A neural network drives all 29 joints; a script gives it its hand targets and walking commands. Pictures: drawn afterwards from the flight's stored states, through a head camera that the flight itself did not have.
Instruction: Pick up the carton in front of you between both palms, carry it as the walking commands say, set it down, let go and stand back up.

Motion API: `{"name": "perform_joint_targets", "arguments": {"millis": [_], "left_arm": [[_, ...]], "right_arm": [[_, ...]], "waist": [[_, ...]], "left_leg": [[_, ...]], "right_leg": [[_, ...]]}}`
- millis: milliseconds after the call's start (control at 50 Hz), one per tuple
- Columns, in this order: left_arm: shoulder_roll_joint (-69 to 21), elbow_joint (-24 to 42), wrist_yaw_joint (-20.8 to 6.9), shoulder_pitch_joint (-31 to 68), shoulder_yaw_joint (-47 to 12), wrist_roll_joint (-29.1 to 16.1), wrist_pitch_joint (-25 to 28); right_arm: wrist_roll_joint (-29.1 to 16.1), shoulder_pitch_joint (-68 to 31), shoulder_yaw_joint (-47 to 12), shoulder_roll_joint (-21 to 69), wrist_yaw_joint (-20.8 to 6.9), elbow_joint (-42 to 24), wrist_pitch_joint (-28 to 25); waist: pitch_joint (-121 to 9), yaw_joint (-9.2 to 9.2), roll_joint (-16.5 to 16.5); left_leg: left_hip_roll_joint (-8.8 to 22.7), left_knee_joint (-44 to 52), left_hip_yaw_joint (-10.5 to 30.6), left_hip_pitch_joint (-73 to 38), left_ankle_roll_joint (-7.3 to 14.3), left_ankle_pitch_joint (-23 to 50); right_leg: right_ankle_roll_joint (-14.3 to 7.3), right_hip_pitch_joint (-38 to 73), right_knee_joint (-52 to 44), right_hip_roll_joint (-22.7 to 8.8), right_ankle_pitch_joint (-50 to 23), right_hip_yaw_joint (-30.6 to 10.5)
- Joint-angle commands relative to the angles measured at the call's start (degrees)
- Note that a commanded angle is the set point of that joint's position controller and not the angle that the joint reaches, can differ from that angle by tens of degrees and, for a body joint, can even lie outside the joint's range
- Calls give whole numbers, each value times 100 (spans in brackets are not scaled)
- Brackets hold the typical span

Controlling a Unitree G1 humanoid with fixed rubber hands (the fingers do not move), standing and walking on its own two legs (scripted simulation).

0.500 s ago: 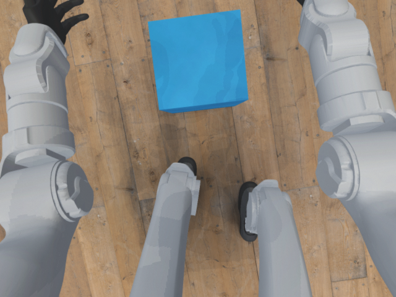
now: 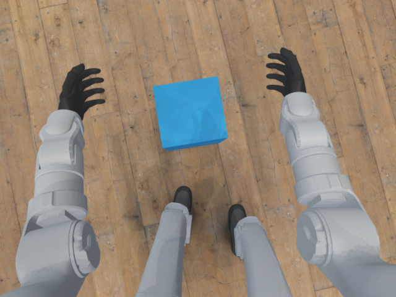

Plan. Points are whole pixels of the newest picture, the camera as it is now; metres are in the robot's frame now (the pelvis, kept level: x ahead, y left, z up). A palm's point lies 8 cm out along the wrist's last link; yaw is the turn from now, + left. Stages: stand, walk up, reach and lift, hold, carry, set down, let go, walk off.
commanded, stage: let go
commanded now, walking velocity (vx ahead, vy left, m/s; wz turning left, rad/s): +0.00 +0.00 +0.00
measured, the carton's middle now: (190, 118) +0.49 +0.10 -0.55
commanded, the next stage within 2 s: stand in 1.20 s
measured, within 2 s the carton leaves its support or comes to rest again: neither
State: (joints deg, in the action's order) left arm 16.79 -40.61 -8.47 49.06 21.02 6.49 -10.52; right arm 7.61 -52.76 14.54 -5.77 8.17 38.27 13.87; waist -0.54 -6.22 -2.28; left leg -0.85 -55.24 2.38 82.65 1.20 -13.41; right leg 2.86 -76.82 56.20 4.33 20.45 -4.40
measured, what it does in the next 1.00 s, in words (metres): rises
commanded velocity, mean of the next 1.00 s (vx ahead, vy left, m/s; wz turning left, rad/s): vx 0.00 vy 0.00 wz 0.00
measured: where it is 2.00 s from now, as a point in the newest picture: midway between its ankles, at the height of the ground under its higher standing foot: (209, 229)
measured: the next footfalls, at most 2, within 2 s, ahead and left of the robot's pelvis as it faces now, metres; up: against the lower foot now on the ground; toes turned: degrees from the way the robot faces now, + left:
none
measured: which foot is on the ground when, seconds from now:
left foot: down 0.00-1.00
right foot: down 0.00-1.00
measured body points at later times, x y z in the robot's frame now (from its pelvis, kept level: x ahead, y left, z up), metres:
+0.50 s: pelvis +0.05 +0.00 +0.08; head +0.18 +0.01 +0.51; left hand +0.25 +0.26 -0.01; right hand +0.34 -0.18 -0.02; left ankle +0.08 +0.10 -0.64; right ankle +0.03 -0.14 -0.64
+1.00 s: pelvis +0.09 -0.04 +0.10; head +0.10 -0.04 +0.55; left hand +0.25 +0.20 +0.02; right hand +0.27 -0.26 +0.02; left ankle +0.08 +0.10 -0.64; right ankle +0.03 -0.14 -0.64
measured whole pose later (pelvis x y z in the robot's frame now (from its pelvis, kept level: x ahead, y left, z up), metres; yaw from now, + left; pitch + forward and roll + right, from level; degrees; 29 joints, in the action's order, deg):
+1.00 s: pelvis +0.09 -0.04 +0.10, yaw +4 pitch -3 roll +1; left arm 12.4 -24.8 -4.4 -12.4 2.9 0.9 -6.6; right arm -0.1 13.2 1.4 -12.1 -3.0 24.5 6.0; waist 4.3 0.1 -1.8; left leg -0.8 -23.6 3.3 8.5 -1.6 -12.6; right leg -2.1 -3.4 25.3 2.1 19.2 -3.5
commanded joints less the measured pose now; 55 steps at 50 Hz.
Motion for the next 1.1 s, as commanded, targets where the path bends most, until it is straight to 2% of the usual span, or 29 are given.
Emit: {"name": "perform_joint_targets", "arguments": {"millis": [0,60,120,260,380,500,600,700,900,1000,1020,1040,1080], "left_arm": [[851,985,-82,63,-142,0,212],[718,1122,-98,-650,-380,-118,309],[542,1127,-69,-1408,-598,-273,444],[217,1385,117,-3076,-1064,-586,795],[54,1838,292,-4416,-1394,-702,997],[-4,2182,405,-5466,-1651,-732,1065],[57,2231,424,-5813,-1748,-746,988],[153,2166,421,-5985,-1695,-704,827],[212,2066,428,-6097,-1589,-554,482],[204,2086,427,-6083,-1592,-550,449],[429,2337,580,-5963,-1509,-469,169],[378,2303,643,-6046,-1615,-477,95],[322,2306,701,-6098,-1682,-515,47]], "right_arm": [[27,-264,-106,-144,59,-1211,-233],[3,433,-178,-140,-15,-1417,-370],[-19,1190,-212,-170,-136,-1345,-543],[-140,2899,-364,-317,-383,-1025,-979],[-257,4045,-552,-529,-598,-1099,-1273],[-351,4991,-732,-673,-772,-1288,-1441],[-443,5651,-897,-721,-876,-1418,-1416],[-571,6077,-1032,-877,-977,-1663,-1255],[-793,6293,-1230,-996,-1120,-1937,-901],[-740,6348,-1178,-1055,-1105,-1917,-841],[-773,6602,-1182,-1014,-995,-1594,-986],[-792,6565,-1182,-1071,-929,-1657,-1017],[-821,6485,-1217,-1060,-891,-1668,-1028]], "waist": [[-5479,-354,239],[-4836,-290,332],[-4353,-177,378],[-3674,80,612],[-2833,202,642],[-1727,259,373],[-833,426,29],[-234,538,-180],[140,507,34],[49,570,-3],[-222,573,27],[-209,627,-136],[-243,603,-128]], "left_leg": [[-116,347,-308,-5820,-158,2814],[-50,684,-163,-6289,-179,2491],[6,953,-15,-6665,-198,2347],[101,1421,258,-7631,-274,2819],[80,1959,241,-7886,-356,2556],[-83,2585,-29,-7777,-357,1840],[-186,2893,-210,-7911,-300,1474],[-295,3064,-273,-8289,-247,1365],[-373,3072,-307,-8367,-178,1389],[-368,3072,-289,-8359,-185,1603],[-464,2878,-294,-8084,-229,1466],[-470,2894,-281,-7974,-209,1403],[-467,2874,-251,-7897,-202,1465]], "right_leg": [[143,1538,-873,282,-1063,580],[108,1527,-1191,234,-628,632],[62,1637,-1417,187,-436,639],[-70,2084,-1876,101,-431,565],[-199,3265,-2389,6,-499,493],[-237,4869,-2975,-91,-728,410],[-178,5585,-3430,-237,-1008,304],[-140,5898,-3737,-372,-1431,207],[-110,6385,-3711,-449,-2241,104],[-78,6552,-3593,-397,-2648,121],[-56,6923,-3335,-462,-3320,60],[-11,6880,-3243,-441,-3577,75],[-7,6816,-3194,-413,-3541,108]]}}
